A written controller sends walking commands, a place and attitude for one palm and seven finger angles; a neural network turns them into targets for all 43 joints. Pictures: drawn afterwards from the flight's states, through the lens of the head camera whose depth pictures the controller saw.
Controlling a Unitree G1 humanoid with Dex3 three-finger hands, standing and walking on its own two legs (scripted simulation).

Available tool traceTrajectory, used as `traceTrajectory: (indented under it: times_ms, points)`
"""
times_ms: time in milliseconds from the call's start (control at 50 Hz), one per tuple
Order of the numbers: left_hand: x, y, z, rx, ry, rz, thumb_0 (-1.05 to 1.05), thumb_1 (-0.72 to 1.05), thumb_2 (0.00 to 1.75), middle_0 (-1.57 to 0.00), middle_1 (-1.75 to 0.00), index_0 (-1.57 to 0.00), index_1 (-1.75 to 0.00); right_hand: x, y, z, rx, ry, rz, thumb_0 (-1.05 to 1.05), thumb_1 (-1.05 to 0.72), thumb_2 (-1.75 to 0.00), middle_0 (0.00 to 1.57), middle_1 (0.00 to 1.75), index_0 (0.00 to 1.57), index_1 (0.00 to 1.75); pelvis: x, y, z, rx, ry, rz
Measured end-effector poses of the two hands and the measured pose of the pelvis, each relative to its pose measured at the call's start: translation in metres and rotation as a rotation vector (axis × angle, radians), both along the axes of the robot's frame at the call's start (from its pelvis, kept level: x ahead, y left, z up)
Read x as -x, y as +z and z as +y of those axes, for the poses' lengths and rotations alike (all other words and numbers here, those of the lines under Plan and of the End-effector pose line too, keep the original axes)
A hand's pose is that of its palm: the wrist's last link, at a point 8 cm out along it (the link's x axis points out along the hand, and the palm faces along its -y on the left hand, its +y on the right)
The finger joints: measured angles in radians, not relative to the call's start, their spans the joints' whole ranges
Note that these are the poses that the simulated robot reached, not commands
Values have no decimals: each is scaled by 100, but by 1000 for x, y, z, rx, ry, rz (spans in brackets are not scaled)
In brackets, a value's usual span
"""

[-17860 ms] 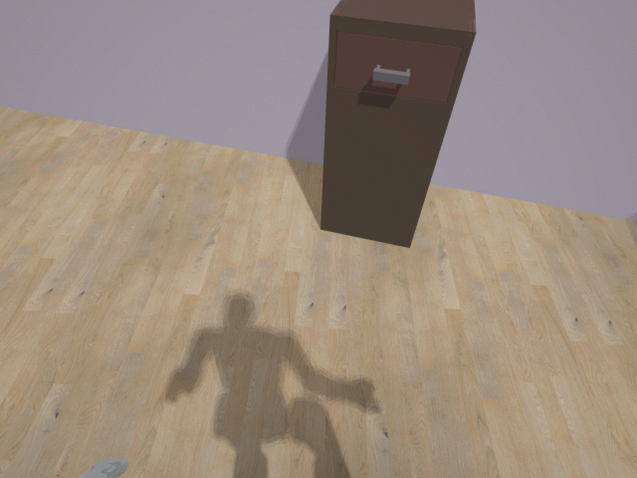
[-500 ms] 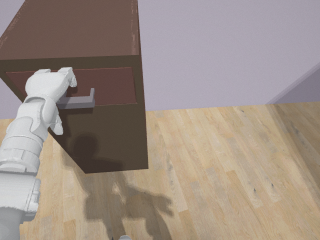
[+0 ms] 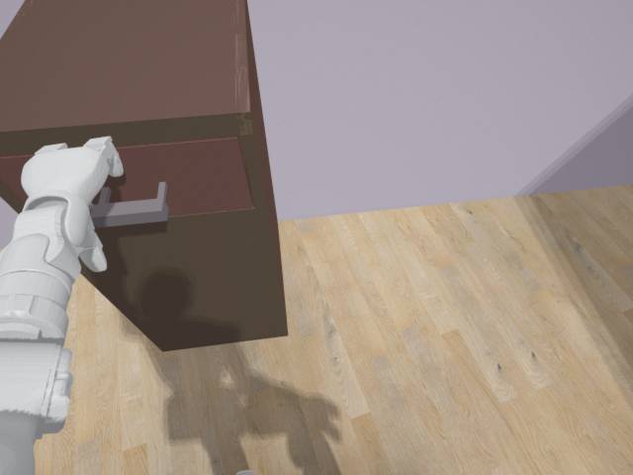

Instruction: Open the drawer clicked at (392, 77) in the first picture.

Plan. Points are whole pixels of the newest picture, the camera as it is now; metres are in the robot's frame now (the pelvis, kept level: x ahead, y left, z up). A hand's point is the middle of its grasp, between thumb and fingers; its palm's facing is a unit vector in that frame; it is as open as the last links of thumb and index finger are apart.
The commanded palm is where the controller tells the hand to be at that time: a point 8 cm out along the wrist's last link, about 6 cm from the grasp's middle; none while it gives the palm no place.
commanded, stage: move the hooked fingers above the handle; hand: left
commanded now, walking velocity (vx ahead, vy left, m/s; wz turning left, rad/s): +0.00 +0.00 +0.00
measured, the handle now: (132, 201) +0.52 +0.26 +0.01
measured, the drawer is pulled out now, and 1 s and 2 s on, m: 0.00 0.00 0.00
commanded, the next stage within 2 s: lower the fingers behind the handle in 0.40 s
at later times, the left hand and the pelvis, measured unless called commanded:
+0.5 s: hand (91, 217) +0.45 +0.28 +0.06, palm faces -0.13 -0.03 -0.99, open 13.8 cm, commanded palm +0.45 +0.27 +0.12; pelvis +0.00 +0.01 +0.00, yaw +1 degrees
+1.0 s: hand (110, 223) +0.46 +0.27 +0.03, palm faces -0.10 -0.05 -0.99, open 13.8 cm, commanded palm +0.45 +0.27 +0.09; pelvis -0.01 +0.01 -0.01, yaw +0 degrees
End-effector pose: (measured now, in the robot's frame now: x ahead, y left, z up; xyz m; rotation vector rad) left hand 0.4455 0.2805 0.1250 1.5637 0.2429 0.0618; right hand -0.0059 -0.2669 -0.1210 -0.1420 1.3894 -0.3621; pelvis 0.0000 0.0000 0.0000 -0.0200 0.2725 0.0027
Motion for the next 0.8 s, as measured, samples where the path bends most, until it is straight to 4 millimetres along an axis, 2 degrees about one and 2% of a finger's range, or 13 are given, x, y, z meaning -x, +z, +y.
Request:
traceTrajectory:
  times_ms: [100, 200, 320, 380, 420, 520, 580, 640, 700, 800]
  points:
    - [5, -8, -13, 47, -109, 22, 0, -49, 30, -32, -120, -32, -121, -5, 5, -8, 32, 17, 4, 1, -90, -89, 20, 30, 20, 30, -1, 1, 2, 1, 8, -8]
    - [5, -11, -25, 85, -182, -62, 0, -49, 30, -32, -120, -32, -121, -15, 7, -13, 57, 29, -22, 1, -90, -89, 20, 29, 20, 30, 2, -2, 4, 4, 5, 2]
    - [2, -4, -1, 25, -60, -150, 1, -49, 30, -32, -120, -32, -120, -24, 2, -10, 44, 39, -55, 1, -90, -89, 20, 29, 20, 30, 6, -6, 6, 6, 2, 24]
    - [6, 0, 11, -5, 9, -122, 1, -49, 30, -32, -120, -32, -120, -26, -1, -4, 18, 42, -60, 1, -90, -89, 20, 29, 20, 30, 6, -5, 7, 6, 2, 22]
    - [10, 0, 12, -8, 26, -76, 0, -49, 30, -32, -120, -31, -120, -27, -2, 0, 3, 45, -59, 1, -90, -89, 20, 29, 20, 30, 5, -3, 7, 6, 6, 12]
    - [13, -8, -8, 35, -63, 21, 0, -49, 30, -32, -120, -31, -120, -29, 2, 8, 2, 55, -64, 1, -90, -89, 20, 29, 20, 30, 4, 0, 8, 5, 19, -18]
    - [9, -10, -26, 66, -157, 9, 0, -49, 30, -32, -120, -32, -120, -28, 4, 8, 16, 55, -74, 1, -90, -89, 20, 30, 20, 30, 6, -1, 9, 6, 20, -22]
    - [3, -13, -35, 88, -198, -42, 0, -49, 30, -32, -120, -32, -120, -24, 4, 7, 28, 49, -76, 1, -90, -89, 20, 30, 20, 30, 9, -4, 9, 7, 13, -7]
    - [-2, -16, -29, 85, -162, -97, 1, -49, 30, -32, -120, -32, -120, -17, 1, 5, 32, 42, -62, 1, -90, -89, 20, 30, 20, 30, 12, -7, 9, 7, 1, 18]
    - [0, -32, -4, 12, -29, -74, 1, -49, 30, -32, -120, -31, -120, 0, -5, 4, 16, 30, -7, 1, -90, -89, 20, 29, 20, 30, 13, -10, 9, 9, -6, 48]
